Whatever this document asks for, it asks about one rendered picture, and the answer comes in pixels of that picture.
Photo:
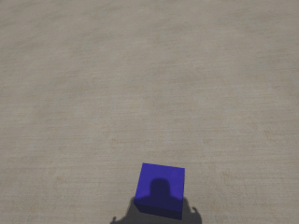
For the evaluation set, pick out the carton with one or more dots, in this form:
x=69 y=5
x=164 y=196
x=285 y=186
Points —
x=160 y=190

